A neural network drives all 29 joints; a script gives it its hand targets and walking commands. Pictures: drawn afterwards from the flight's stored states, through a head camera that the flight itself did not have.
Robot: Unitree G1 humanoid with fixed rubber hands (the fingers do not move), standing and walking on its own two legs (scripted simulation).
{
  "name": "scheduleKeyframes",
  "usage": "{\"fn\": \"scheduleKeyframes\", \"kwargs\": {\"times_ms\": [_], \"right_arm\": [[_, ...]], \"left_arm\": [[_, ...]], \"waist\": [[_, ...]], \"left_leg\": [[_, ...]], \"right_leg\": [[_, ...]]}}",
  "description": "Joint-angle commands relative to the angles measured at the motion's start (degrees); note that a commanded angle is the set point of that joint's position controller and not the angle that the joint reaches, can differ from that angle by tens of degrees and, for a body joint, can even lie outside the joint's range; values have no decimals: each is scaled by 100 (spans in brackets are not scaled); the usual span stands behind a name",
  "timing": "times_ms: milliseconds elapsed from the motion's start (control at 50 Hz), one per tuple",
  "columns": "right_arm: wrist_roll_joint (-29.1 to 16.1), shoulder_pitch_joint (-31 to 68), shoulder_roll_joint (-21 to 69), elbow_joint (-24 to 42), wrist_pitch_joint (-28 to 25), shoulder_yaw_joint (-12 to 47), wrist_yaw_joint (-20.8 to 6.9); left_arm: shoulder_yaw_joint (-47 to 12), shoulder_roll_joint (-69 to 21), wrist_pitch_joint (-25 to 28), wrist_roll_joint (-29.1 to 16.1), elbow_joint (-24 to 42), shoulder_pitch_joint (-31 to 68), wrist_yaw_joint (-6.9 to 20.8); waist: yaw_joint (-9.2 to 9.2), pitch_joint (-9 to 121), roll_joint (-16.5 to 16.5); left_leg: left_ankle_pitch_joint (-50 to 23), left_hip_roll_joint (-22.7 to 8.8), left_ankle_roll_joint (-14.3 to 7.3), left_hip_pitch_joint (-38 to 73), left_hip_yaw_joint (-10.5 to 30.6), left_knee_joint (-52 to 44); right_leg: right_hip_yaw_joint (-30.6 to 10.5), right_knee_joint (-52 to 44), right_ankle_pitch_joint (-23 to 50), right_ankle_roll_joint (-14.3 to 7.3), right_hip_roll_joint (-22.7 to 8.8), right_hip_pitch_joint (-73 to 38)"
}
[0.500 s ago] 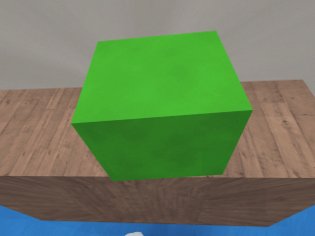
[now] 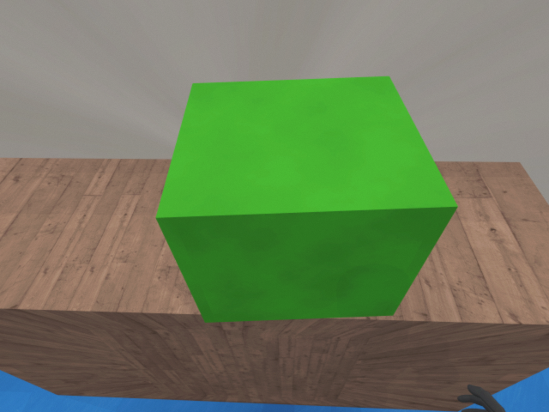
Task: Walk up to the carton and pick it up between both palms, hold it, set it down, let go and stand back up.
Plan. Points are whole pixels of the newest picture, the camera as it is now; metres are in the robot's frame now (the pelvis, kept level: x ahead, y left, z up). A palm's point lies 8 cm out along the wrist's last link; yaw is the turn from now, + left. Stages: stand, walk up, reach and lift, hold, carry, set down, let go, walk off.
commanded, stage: walk up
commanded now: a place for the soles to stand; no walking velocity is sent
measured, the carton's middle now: (295, 202) +0.43 -0.02 +0.07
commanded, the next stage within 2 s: stand in 0.72 s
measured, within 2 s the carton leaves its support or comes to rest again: neither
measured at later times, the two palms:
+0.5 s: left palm out of the picture +0.09 +0.30 -0.11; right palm out of the picture +0.12 -0.30 -0.10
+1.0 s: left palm out of the picture +0.11 +0.30 -0.11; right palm out of the picture +0.12 -0.30 -0.10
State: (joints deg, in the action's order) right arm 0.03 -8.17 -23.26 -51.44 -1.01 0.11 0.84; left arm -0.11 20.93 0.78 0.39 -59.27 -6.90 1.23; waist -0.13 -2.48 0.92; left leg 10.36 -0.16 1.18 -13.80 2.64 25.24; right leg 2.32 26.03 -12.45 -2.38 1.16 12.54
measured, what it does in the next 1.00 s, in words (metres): stands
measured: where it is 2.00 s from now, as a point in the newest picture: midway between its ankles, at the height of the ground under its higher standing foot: outside the picture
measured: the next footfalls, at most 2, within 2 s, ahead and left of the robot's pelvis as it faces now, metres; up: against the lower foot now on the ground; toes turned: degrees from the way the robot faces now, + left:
none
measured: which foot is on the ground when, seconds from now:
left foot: down 0.00-1.00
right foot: down 0.00-1.00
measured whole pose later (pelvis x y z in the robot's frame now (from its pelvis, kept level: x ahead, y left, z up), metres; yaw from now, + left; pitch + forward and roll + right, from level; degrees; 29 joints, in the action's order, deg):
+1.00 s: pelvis +0.01 +0.00 +0.00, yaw -1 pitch -2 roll +0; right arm 2.5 -6.0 -21.8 -54.5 -4.4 0.1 -0.3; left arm -0.1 21.6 -6.6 0.4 -53.6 -5.8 0.7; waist 0.0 -5.6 0.4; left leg 11.8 -0.3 1.2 -12.2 1.8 25.6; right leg 1.6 26.0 -13.1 -2.0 1.2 11.1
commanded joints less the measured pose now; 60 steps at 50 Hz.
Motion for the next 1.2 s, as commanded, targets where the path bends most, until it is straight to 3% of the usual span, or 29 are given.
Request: {"fn": "scheduleKeyframes", "kwargs": {"times_ms": [0, 20, 40, 80, 160, 200, 240, 280, 340, 440, 480, 500, 560, 640, 660, 680, 700, 780, 800, 820, 880, 900, 920, 960, 980, 1040, 1080, 1140, 1180], "right_arm": [[51, 403, -935, -135, -202, -177, -9], [18, 264, -944, -170, -194, -182, -5], [-8, 321, -919, -181, -201, -180, -11], [16, 328, -900, -252, -231, -159, -3], [14, 335, -899, -166, -169, -147, 0], [10, 429, -862, -204, -109, -176, -12], [59, 350, -919, -180, -104, -211, 42], [39, 271, -859, -177, -122, -181, 11], [38, 340, -769, -210, -121, -142, -13], [56, 338, -922, -218, -82, -221, -32], [-10, 153, -904, -206, -74, -193, 6], [62, 369, -882, -185, -98, -182, -14], [46, 380, -769, -155, -74, -208, -11], [81, 312, -786, -209, -51, -180, -19], [64, 208, -802, -207, -25, -212, -25], [13, 304, -883, -188, -41, -200, -20], [34, 298, -716, -242, -65, -154, -27], [34, 313, -815, -230, -26, -210, -24], [52, 223, -824, -255, -28, -229, -25], [45, 244, -881, -232, -26, -240, -34], [85, 130, -868, -166, -53, -220, -21], [76, 144, -862, -184, -57, -225, -20], [825, 1554, -169, -478, -890, -774, -186], [816, 1272, -572, -387, -1001, -845, -390], [710, 1082, -697, -94, -1032, -966, -432], [353, 604, -717, 305, -1032, -941, -412], [217, 694, -946, 466, -1000, -1107, -474], [-9, 519, -1438, 876, -1090, -1240, -629], [-186, 462, -1464, 1038, -1030, -1152, -752]], "left_arm": [[247, 1085, 169, -50, 184, 354, -84], [230, 1163, 170, -89, 63, 271, -67], [259, 1173, 180, -93, 131, 161, -57], [295, 1173, 155, -26, 111, 250, -68], [240, 1138, 135, -53, 49, 246, -91], [222, 1143, 157, -64, 101, 318, -83], [255, 1249, 139, -37, 80, 302, -88], [305, 1122, 128, -1, 115, 482, -79], [249, 1160, 147, -17, 18, 351, -83], [230, 1233, 220, -41, 38, 264, -105], [201, 1212, 207, -21, 100, 346, -98], [184, 1076, 198, -25, 109, 427, -89], [227, 1260, 232, -40, 59, 233, -112], [293, 1092, 228, -4, 83, 207, -146], [240, 1158, 236, -24, 128, 160, -139], [218, 1236, 226, -66, 101, 102, -119], [230, 1207, 233, -11, 82, 234, -131], [253, 1203, 230, 5, 96, 214, -129], [244, 1317, 211, 8, 102, 307, -131], [254, 1234, 226, -19, 101, 290, -125], [256, 1185, 236, 15, 14, 74, -145], [229, 1103, 243, 0, 122, 186, -114], [713, 1454, -762, 75, 2132, 2197, -211], [399, 1184, -1633, -106, 2821, 1924, -378], [402, 1124, -1915, -141, 3144, 1609, -405], [417, 1102, -2509, 8, 3711, 1333, -391], [425, 982, -2635, 45, 3927, 851, -396], [758, 864, -2667, 98, 4516, 137, -500], [772, 554, -2732, 102, 4662, -245, -487]], "waist": [[-4, 550, -123], [-69, 717, 178], [-50, 661, -46], [-30, 596, 176], [8, 663, -358], [-12, 619, -2], [17, 499, -319], [3, 483, 115], [60, 362, -254], [-47, 590, 149], [-1, 657, -211], [-16, 580, 75], [-65, 481, -250], [59, 770, -46], [-15, 752, -199], [-6, 698, 42], [49, 830, -278], [78, 329, -124], [43, 457, -315], [79, 548, 19], [-13, 688, -54], [-8, 679, -235], [111, -33, -667], [442, -498, -620], [492, -57, -660], [207, 754, -587], [134, 792, -233], [-65, 1281, 338], [-96, 1123, 220]], "left_leg": [[-485, -693, -421, 407, 587, -625], [-706, -710, -363, 358, 568, -620], [-691, -668, -363, 389, 544, -667], [-807, -747, -332, 305, 583, -625], [-1114, -694, -321, 623, 544, -525], [-466, -591, -285, 576, 366, -528], [-313, -622, -284, 418, 403, -611], [-213, -636, -357, 298, 527, -669], [-33, -644, -317, 408, 516, -680], [-451, -569, -275, 590, 375, -714], [-326, -589, -273, 521, 416, -691], [-424, -598, -321, 543, 399, -676], [-646, -577, -317, 529, 426, -559], [-679, -574, -287, 735, 319, -456], [-699, -593, -272, 780, 371, -560], [-609, -633, -283, 743, 405, -573], [-521, -574, -289, 785, 452, -548], [92, -600, -289, 512, 391, -660], [46, -548, -296, 634, 359, -629], [-299, -610, -330, 714, 385, -686], [-886, -658, -300, 730, 378, -653], [-895, -633, -334, 736, 364, -685], [964, 147, 262, 320, -858, 74], [1451, 56, -85, 663, -589, 685], [1490, 0, -14, 1200, -432, 929], [528, 74, 141, 1873, -489, 1115], [41, -67, 100, 1233, -525, 498], [-1302, -36, 311, 1531, -390, 406], [-1782, -64, 357, 1521, -334, 337]], "right_leg": [[-839, -732, 659, 40, -809, -431], [-827, -746, 765, 55, -860, -649], [-860, -773, 906, 65, -837, -664], [-821, -824, 800, 89, -857, -742], [-764, -812, 1303, 90, -835, -532], [-963, -962, 689, 38, -886, -327], [-934, -957, 685, 67, -912, -479], [-939, -1016, 282, 46, -905, -417], [-1040, -1148, 213, 40, -927, -269], [-1031, -946, 807, 29, -983, -484], [-1042, -1093, 482, 48, -950, -603], [-886, -1092, 708, 88, -881, -521], [-941, -1044, 860, 133, -877, -389], [-873, -986, 1251, 131, -927, -580], [-997, -1013, 1136, 129, -934, -516], [-928, -1125, 1039, 112, -903, -456], [-884, -1082, 859, 150, -907, -490], [-910, -1224, 237, 113, -865, -160], [-1017, -1201, 206, 99, -922, -219], [-956, -1054, 488, 80, -852, -298], [-789, -888, 1032, 168, -813, -555], [-836, -946, 1004, 163, -798, -540], [107, -253, -962, 152, -132, 353], [108, -70, -1797, -300, -353, 1248], [128, -49, -1927, -477, -425, 1594], [35, -147, -789, -372, -568, 1727], [286, 75, 274, -169, -23, 440], [260, -38, 1166, -151, 78, -175], [232, -209, 1428, -155, 152, -420]]}}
